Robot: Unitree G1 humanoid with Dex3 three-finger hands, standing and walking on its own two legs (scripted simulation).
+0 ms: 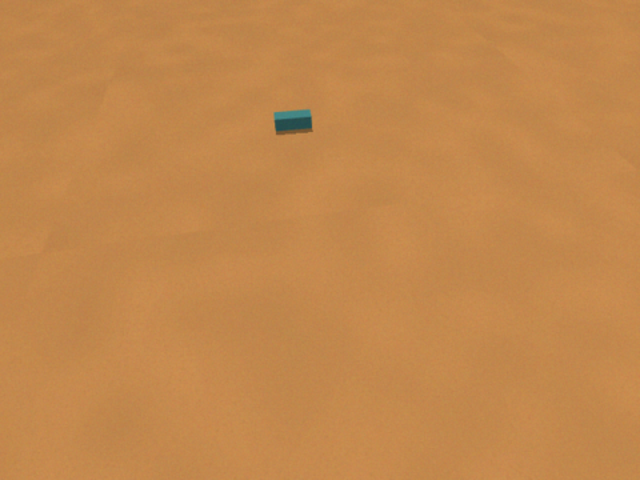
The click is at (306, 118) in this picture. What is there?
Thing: lying carton
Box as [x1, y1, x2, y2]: [274, 109, 311, 130]
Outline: 309,109 274,112 276,130 311,127 311,117
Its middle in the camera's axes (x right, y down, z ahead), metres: -0.17 -0.68 +2.26
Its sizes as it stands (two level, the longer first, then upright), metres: 0.210 0.082 0.074
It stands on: the floor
